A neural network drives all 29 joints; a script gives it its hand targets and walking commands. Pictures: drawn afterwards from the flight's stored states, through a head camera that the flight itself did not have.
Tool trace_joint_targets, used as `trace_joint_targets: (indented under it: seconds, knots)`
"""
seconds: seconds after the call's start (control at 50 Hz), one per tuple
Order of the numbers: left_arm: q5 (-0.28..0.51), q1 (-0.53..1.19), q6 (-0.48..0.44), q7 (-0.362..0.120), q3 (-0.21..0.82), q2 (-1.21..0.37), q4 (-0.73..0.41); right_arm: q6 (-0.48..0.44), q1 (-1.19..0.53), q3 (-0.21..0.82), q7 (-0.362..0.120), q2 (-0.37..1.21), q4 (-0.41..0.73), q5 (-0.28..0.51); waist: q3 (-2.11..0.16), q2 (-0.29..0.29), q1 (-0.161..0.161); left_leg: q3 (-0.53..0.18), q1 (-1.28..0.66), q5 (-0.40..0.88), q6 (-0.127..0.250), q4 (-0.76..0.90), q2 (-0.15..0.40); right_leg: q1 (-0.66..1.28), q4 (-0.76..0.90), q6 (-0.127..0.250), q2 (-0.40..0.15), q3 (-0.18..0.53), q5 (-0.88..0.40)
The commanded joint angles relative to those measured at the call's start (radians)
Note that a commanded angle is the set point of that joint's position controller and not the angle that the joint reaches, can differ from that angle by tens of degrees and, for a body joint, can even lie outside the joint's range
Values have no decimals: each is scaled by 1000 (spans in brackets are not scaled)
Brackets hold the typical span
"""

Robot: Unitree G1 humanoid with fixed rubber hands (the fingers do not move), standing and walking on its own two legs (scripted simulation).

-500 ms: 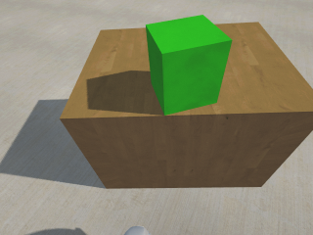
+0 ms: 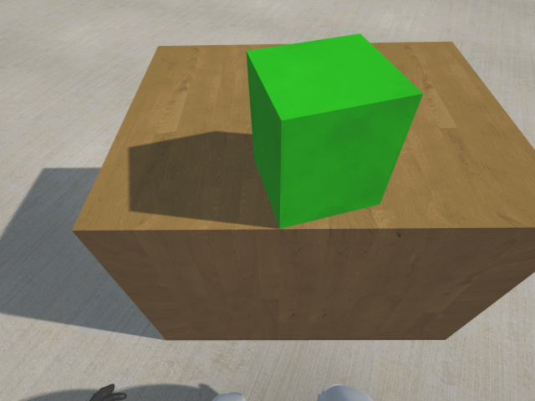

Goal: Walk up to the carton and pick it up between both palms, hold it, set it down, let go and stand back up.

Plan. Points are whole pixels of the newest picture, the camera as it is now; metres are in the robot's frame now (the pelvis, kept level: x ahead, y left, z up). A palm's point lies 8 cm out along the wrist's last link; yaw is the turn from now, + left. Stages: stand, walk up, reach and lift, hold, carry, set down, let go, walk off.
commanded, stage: walk up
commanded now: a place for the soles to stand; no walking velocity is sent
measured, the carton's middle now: (318, 134) +0.55 -0.05 +0.08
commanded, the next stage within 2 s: none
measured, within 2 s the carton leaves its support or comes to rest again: neither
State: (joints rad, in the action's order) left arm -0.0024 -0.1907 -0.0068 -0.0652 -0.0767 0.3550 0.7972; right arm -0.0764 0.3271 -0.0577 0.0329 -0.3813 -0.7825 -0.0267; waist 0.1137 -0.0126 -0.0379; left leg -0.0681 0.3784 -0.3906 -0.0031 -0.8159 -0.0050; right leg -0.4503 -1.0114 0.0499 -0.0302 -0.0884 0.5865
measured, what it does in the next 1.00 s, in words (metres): walks ahead: right foot, then left foot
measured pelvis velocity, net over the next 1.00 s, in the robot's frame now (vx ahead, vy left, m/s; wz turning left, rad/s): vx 0.11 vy -0.05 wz -0.03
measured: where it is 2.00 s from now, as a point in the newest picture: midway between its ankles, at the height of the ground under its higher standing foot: outside the picture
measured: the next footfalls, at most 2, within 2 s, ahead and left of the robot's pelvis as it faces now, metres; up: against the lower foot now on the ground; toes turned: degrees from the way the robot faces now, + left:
right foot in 0.04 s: +0.10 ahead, -0.11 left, +0.00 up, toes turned -6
left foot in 0.46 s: +0.20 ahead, +0.09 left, +0.00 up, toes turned -5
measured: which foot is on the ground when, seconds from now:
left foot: down 0.00-0.06, up 0.08-0.44, down 0.46-0.70, up 0.72-1.00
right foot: up 0.00-0.02, down 0.04-0.46, up 0.48-0.68, down 0.70-1.00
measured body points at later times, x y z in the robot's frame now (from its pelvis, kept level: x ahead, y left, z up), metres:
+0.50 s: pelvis +0.10 -0.03 +0.00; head +0.15 -0.02 +0.44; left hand +0.15 +0.27 -0.13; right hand +0.17 -0.35 -0.10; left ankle +0.16 +0.10 -0.70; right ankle +0.06 -0.10 -0.68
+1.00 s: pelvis +0.11 -0.05 -0.01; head +0.16 -0.05 +0.44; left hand +0.21 +0.26 -0.13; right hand +0.17 -0.37 -0.11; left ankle +0.14 +0.09 -0.69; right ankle +0.14 -0.14 -0.70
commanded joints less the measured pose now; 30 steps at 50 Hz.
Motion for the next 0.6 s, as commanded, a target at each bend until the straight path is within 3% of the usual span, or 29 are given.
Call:
trace_joint_targets:
  seconds: [0.0, 0.02, 0.04, 0.06, 0.08, 0.1, 0.12, 0.16, 0.18, 0.2, 0.22, 0.28, 0.32, 0.34, 0.36, 0.38, 0.4, 0.42, 0.44, 0.46, 0.48, 0.5, 0.52, 0.54, 0.56, 0.58]
  knots:
    - [-41, -121, -15, -3, -124, 275, -53, -28, 8, -111, 38, -386, 36, 0, -76, 120, -14, -490, -18, -128, 249, 269, 283, -18, 245, 8, -56, 196, -71]
    - [-46, -262, -27, 6, -128, 267, -13, -26, -46, -92, 39, -340, 51, -3, -153, 59, -102, -292, 141, -10, 177, 70, 204, 285, 406, 11, -27, 165, -157]
    - [-63, -375, -36, 20, -151, 330, -2, -23, -17, -53, 36, -220, 47, 3, -145, -194, -162, -65, 358, -16, 85, -245, 43, 494, 640, -7, -113, 357, -16]
    - [-63, -264, -58, 27, -147, 387, -55, -22, -37, -30, 42, -161, 68, 19, -34, -355, -106, 49, 617, -204, 22, -398, -88, 485, 794, 12, -338, 694, 2]
    - [-43, -207, -53, 27, -151, 399, -67, -17, -67, -53, 54, -257, 43, 24, -23, -177, -97, -47, 551, -161, 31, -454, -42, 432, 811, 12, -358, 736, -94]
    - [-30, -168, -48, 28, -131, 358, -80, -20, -15, -53, 46, -253, 25, 39, 5, -100, -54, -40, 509, -62, 36, -447, -6, 404, 756, -24, -307, 596, -305]
    - [-26, -159, -49, 34, -127, 321, -72, -19, 32, -50, 38, -248, 14, 42, -22, -56, -34, -21, 462, -1, 32, -400, 14, 428, 702, -65, -263, 470, -486]
    - [-41, -181, -46, 41, -117, 283, -77, -8, 54, -60, 33, -257, -9, 34, -78, -117, -31, 25, 397, 15, 29, -335, 18, 453, 628, -110, -188, 313, -785]
    - [-39, -194, -45, 38, -108, 279, -84, -4, 50, -52, 34, -239, -4, 30, -76, -125, -41, 42, 365, 15, 21, -303, 16, 440, 605, -94, -173, 255, -888]
    - [-45, -199, -40, 37, -105, 268, -85, -2, 38, -56, 35, -235, 7, 32, -104, -140, -42, 68, 342, 16, 26, -256, 9, 434, 594, -60, -167, 244, -829]
    - [-48, -206, -39, 36, -105, 267, -100, 2, 33, -53, 36, -232, 9, 29, -113, -80, -47, 75, 349, 23, 28, -230, 19, 493, 577, -61, -169, 249, -874]
    - [-45, -218, -36, 41, -102, 258, -110, 5, -3, -51, 37, -217, 20, 35, -98, -90, -60, 66, 323, 23, 35, -168, 25, 461, 579, -25, -190, 268, -872]
    - [-56, -244, -29, 45, -100, 277, -114, -3, -33, -48, 42, -212, 38, 42, -105, -107, -71, 110, 338, -2, 25, -87, 32, 534, 522, 57, -196, 274, -889]
    - [-53, -279, -23, 48, -100, 267, -110, -12, -46, -48, 44, -220, 45, 39, -113, -78, -94, 140, 347, -12, 25, -35, 43, 558, 487, 78, -205, 281, -920]
    - [-54, -291, -22, 50, -92, 265, -104, -11, -68, -44, 46, -195, 36, 30, -118, -85, -100, 160, 333, -1, 34, -11, 30, 565, 450, 75, -204, 288, -970]
    - [-47, -287, -19, 50, -96, 267, -103, -13, -29, -41, 51, -184, 40, 30, -142, -133, -80, 154, 299, 24, 46, 47, 40, 546, 415, 82, -219, 279, -960]
    - [-40, -197, -13, 54, -84, 259, -133, -21, 32, -37, 54, -187, 13, 28, -167, -71, -22, 171, 116, 96, 64, 165, 9, 439, 337, 65, -174, 200, -993]
    - [-38, -138, -11, 52, -81, 254, -152, -29, 170, -55, 60, -204, -20, 19, -221, -53, 57, 132, -132, 228, 94, 302, 13, 285, 162, 21, -136, 129, -964]
    - [-22, -108, -17, 57, -51, 214, -176, -35, 247, -85, 71, -270, -40, -15, -202, 43, 110, -27, -326, 197, 146, 268, 46, 4, 7, -29, -106, 131, -868]
    - [-24, -99, -17, 49, -54, 193, -207, -32, 249, -120, 80, -407, 5, -11, -225, 278, 145, -627, -399, 222, 331, 384, 382, -283, -313, -97, 77, 51, -231]
    - [-28, -30, 5, 62, -77, 283, -177, -23, 199, -117, 77, -421, 8, 31, -197, 166, 145, -740, -367, 194, 428, 418, 439, -328, -409, -100, 55, 174, 65]
    - [-24, 0, 7, 59, -75, 281, -178, -18, 159, -108, 82, -387, 15, 39, -98, 71, 114, -658, -328, 267, 429, 376, 420, -377, -422, -82, 22, 191, 64]
    - [-20, -38, 8, 59, -76, 280, -148, -12, 132, -97, 84, -372, 24, 27, -104, 80, 83, -572, -303, 364, 400, 303, 366, -344, -398, -69, -4, 206, 51]
    - [-16, -38, 10, 54, -78, 248, -124, -15, 97, -84, 84, -339, 26, 14, -90, 139, 63, -475, -218, 457, 351, 251, 329, -288, -332, -45, -35, 210, 28]
    - [-11, -65, 14, 44, -82, 242, -117, -14, 69, -83, 85, -338, 28, 3, -71, 133, 34, -441, -80, 426, 316, 245, 323, -196, -250, -30, -62, 245, 32]
    - [-13, -81, 14, 35, -87, 230, -102, -11, 7, -79, 82, -322, 41, -6, -80, 166, 25, -371, -62, 428, 280, 214, 257, -116, -90, -16, -40, 215, 64]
